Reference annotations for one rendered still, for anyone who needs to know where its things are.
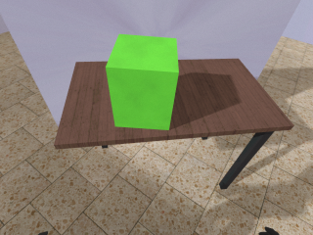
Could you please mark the table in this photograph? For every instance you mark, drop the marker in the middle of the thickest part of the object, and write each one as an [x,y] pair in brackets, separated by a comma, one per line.
[213,97]

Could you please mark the carton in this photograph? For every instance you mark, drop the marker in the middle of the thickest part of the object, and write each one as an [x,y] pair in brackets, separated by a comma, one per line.
[142,73]

